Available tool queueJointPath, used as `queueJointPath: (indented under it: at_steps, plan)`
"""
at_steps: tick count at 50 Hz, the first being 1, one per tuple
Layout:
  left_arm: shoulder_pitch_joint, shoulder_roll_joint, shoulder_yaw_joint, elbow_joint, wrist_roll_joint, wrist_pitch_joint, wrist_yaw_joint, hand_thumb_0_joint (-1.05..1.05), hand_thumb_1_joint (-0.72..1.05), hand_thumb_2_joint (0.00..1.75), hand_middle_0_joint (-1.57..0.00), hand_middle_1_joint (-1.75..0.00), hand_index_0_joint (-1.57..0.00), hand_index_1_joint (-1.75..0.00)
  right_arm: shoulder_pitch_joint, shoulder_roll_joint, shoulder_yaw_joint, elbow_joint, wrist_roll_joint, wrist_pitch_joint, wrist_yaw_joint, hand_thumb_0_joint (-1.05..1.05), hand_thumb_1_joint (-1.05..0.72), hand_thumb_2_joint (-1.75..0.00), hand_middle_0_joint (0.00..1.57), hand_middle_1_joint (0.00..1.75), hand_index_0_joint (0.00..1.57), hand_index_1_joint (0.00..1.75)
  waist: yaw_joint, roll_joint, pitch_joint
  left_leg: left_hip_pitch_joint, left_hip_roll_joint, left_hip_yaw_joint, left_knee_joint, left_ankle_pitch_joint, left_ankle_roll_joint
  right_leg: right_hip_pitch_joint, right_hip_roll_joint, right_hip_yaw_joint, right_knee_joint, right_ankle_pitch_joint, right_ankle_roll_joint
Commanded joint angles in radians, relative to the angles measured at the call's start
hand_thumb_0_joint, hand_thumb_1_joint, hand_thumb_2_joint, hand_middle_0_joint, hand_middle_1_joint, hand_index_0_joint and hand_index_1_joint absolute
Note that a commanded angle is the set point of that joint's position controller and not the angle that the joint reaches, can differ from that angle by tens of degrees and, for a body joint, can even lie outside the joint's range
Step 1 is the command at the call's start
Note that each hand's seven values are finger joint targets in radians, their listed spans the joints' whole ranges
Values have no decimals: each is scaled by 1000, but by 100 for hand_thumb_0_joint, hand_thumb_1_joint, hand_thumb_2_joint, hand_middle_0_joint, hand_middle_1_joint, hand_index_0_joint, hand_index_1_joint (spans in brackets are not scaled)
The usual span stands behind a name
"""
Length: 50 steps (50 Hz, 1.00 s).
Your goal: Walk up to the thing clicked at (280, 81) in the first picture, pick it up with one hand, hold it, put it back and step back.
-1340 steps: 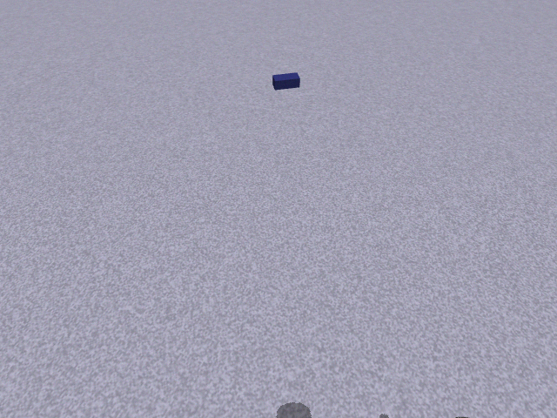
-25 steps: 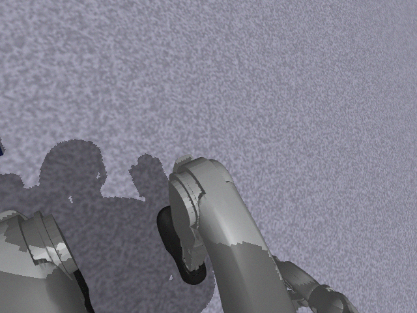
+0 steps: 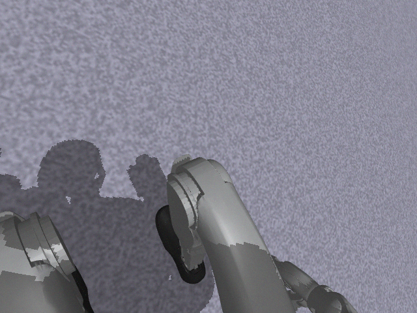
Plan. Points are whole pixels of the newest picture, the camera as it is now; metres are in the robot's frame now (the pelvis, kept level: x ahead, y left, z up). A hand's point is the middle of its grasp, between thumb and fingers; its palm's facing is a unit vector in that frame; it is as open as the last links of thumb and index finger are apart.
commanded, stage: close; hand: left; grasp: from above
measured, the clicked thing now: out of the picture +0.44 +0.32 -0.27
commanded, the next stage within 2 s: settle in 0.12 s
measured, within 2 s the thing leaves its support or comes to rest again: leaves its support in 0.46 s
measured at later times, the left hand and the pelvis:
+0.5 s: hand out of the picture +0.43 +0.32 -0.23, palm faces -0.41 -0.14 -0.90, open 10.7 cm; pelvis +0.00 +0.00 +0.00, yaw +0 degrees
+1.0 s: hand out of the picture +0.43 +0.33 -0.13, palm faces -0.43 -0.08 -0.90, open 10.7 cm; pelvis +0.00 -0.01 +0.02, yaw +5 degrees
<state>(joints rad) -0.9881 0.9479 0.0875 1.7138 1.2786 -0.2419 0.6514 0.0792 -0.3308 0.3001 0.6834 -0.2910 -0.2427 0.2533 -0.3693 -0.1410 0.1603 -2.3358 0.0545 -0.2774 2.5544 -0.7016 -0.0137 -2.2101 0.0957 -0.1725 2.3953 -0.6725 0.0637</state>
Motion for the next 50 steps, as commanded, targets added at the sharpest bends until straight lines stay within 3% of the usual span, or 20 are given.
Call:
queueJointPath:
  at_steps: [1,6,10,12,16,19,20,21,23,25,27,28,29,30,31,37,40,41,43,50]
  plan:
    - [-220,210,11,-89,-13,5,33,0,37,76,-73,-73,-74,-72,165,-314,-98,3,7,3,-11,0,-89,-90,20,30,20,30,-35,473,-603,436,16,110,-252,153,19,320,32,-108,-216,220,-80]
    - [-205,190,8,-49,-13,8,28,0,40,79,-76,-72,-77,-72,169,-310,-91,-1,1,6,-6,0,-89,-90,20,30,20,30,-51,467,-582,436,15,106,-248,167,20,317,32,-114,-211,236,-77]
    - [-220,216,10,-69,-16,9,21,0,45,81,-80,-74,-80,-73,165,-321,-89,-9,1,3,-7,0,-89,-90,20,30,20,30,-51,453,-566,428,14,108,-253,146,23,314,31,-109,-223,213,-75]
    - [-211,231,28,-86,-15,8,30,0,38,82,-80,-78,-81,-77,166,-319,-93,-11,2,10,-11,0,-92,-90,20,30,20,30,-30,472,-614,442,15,110,-251,164,22,338,34,-102,-227,227,-77]
    - [-233,238,25,-101,-20,16,9,0,38,85,-80,-77,-81,-77,179,-323,-99,-7,6,7,-9,0,-91,-90,20,30,20,30,-41,493,-599,441,13,111,-259,144,21,319,29,-104,-222,212,-78]
    - [-221,279,77,-203,-13,17,6,0,38,83,-81,-74,-82,-74,189,-321,-117,-5,9,17,-11,0,-91,-90,20,30,20,30,6,563,-707,496,12,115,-262,212,13,346,27,-102,-204,260,-85]
    - [-192,250,78,-188,-13,21,2,0,39,85,-81,-75,-81,-75,183,-315,-121,0,7,20,-10,0,-91,-90,20,30,20,30,8,572,-704,504,11,114,-263,226,8,329,27,-109,-194,271,-88]
    - [-168,202,41,-142,-7,27,-10,0,39,84,-81,-75,-81,-75,186,-305,-126,3,5,19,-4,0,-91,-90,20,30,20,30,-15,557,-655,472,11,122,-258,206,12,322,30,-99,-189,262,-87]
    - [-206,227,75,-229,-17,24,-18,0,39,85,-80,-77,-81,-76,206,-302,-138,6,12,25,-4,0,-91,-90,20,30,20,30,-4,554,-687,471,7,125,-253,211,17,325,29,-97,-208,270,-84]
    - [-214,219,69,-289,-23,26,-38,0,38,85,-80,-77,-80,-77,207,-303,-163,11,19,26,-2,0,-92,-90,20,30,20,30,4,579,-711,484,6,136,-251,210,16,325,25,-80,-209,265,-88]
    - [-209,137,34,-351,-39,27,-63,0,37,85,-79,-76,-79,-76,210,-301,-183,7,30,25,2,0,-92,-91,20,30,20,30,10,591,-728,508,1,135,-267,217,10,294,19,-92,-213,260,-95]
    - [-179,164,56,-377,-41,30,-70,0,37,86,-79,-78,-79,-78,216,-295,-198,22,44,33,0,0,-91,-90,20,30,20,30,41,617,-776,536,4,129,-290,217,7,298,21,-83,-210,251,-99]
    - [-187,95,16,-390,-46,30,-84,0,37,87,-80,-78,-79,-78,214,-293,-206,10,49,32,3,0,-92,-91,20,30,20,30,28,607,-756,528,1,130,-283,219,5,268,16,-88,-210,253,-101]
    - [-171,148,59,-414,-41,36,-89,0,37,84,-78,-78,-78,-78,246,-296,-221,37,51,39,3,0,-91,-90,20,30,20,30,44,613,-800,560,0,131,-296,238,5,287,13,-87,-208,273,-96]
    - [-185,74,9,-463,-47,38,-104,0,37,86,-78,-80,-79,-79,227,-290,-232,11,68,43,2,0,-91,-90,20,30,20,30,53,618,-810,556,-2,133,-302,233,3,263,11,-83,-213,263,-103]
    - [-198,39,-3,-467,-54,71,-167,0,44,88,-84,-79,-84,-79,262,-267,-266,29,113,80,-8,0,-91,-90,20,30,20,30,66,514,-781,487,-15,170,-308,223,25,271,5,-45,-264,257,-98]
    - [-216,-6,-45,-485,-69,81,-207,0,46,90,-86,-80,-86,-80,255,-240,-264,30,132,101,-18,0,-92,-91,20,30,20,30,86,480,-787,478,-22,176,-332,190,30,275,1,-28,-279,215,-100]
    - [-227,34,-19,-514,-70,80,-214,0,46,93,-86,-82,-86,-82,253,-241,-265,20,137,107,-23,0,-91,-91,20,30,20,30,102,487,-834,493,-23,175,-340,196,30,290,0,-25,-278,214,-99]
    - [-219,0,-40,-478,-74,83,-237,0,48,93,-87,-82,-87,-82,250,-233,-268,18,144,122,-31,0,-91,-91,20,30,20,30,96,445,-811,471,-27,177,-348,173,34,288,-1,-16,-287,187,-100]
    - [-261,14,-42,-504,-78,64,-292,0,47,92,-88,-80,-87,-81,242,-218,-275,5,156,165,-77,0,-91,-90,20,30,20,30,109,394,-808,442,-40,203,-358,139,38,306,-9,21,-336,121,-106]
